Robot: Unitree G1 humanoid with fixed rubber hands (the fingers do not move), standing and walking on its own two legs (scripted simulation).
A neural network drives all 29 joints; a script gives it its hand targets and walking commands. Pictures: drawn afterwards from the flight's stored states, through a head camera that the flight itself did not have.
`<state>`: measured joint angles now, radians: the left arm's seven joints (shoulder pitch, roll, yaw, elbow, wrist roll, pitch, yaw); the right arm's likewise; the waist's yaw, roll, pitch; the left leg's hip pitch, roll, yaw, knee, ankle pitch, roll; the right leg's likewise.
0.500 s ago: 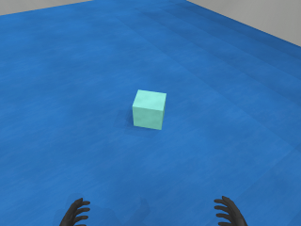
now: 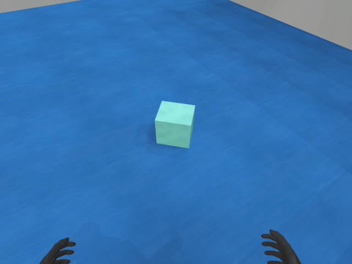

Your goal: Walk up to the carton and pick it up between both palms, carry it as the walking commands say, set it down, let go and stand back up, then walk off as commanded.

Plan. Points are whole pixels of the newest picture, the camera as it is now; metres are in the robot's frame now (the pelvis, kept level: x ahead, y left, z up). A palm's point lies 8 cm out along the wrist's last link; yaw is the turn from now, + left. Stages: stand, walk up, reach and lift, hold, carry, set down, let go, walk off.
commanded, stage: stand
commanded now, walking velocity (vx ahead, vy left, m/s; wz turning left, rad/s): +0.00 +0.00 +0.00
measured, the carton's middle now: (175, 124) +1.14 -0.01 -0.63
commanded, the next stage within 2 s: walk up in 1.34 s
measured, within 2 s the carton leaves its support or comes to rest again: neither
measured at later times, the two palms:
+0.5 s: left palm out of the picture +0.11 +0.30 -0.09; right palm out of the picture +0.14 -0.26 -0.10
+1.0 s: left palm out of the picture +0.08 +0.30 -0.09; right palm out of the picture +0.11 -0.28 -0.11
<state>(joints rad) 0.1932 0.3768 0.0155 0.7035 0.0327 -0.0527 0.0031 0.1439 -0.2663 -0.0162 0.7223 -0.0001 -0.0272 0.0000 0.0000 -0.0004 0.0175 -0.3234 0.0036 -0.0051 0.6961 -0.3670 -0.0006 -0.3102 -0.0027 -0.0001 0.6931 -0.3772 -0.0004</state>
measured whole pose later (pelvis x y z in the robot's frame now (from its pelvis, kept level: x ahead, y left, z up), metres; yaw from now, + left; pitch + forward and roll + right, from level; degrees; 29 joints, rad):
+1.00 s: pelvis -0.01 -0.01 +0.00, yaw +0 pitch -1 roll +1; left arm 0.19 0.39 0.02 0.92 0.03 -0.05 0.01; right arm 0.09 -0.28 -0.02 1.00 0.00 -0.03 0.00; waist 0.00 0.00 0.02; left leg -0.31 0.00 -0.01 0.65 -0.33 0.00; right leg -0.31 0.00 0.00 0.68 -0.36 -0.01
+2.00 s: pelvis +0.07 +0.07 +0.02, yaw +1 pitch +0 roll -2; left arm 0.23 0.47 0.06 0.81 0.03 -0.06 -0.05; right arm 0.30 -0.40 -0.08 0.89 0.00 -0.09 0.05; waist 0.00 -0.01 0.03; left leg -0.31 0.03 0.04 0.58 -0.27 0.03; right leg -0.42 -0.02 0.00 0.98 -0.39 -0.03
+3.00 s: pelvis +0.39 +0.03 +0.01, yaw +2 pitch +1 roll +1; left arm 0.25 0.46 0.07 0.71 0.03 -0.08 -0.06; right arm 0.42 -0.41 -0.08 0.71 0.00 -0.10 0.03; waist 0.00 -0.02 0.04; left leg -0.22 0.03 0.03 0.60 -0.38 0.02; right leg -0.45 -0.03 0.01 0.64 -0.28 -0.03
